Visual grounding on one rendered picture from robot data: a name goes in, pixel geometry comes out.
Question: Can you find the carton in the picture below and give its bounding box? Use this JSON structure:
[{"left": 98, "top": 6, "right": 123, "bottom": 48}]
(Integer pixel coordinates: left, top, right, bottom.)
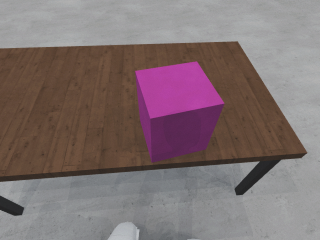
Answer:
[{"left": 135, "top": 61, "right": 225, "bottom": 163}]

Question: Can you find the robot left thigh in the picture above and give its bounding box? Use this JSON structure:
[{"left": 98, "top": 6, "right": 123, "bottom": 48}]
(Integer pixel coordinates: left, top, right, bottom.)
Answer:
[{"left": 107, "top": 222, "right": 140, "bottom": 240}]

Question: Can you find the table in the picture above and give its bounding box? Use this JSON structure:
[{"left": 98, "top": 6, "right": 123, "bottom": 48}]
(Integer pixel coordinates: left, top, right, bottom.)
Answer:
[{"left": 0, "top": 41, "right": 307, "bottom": 216}]

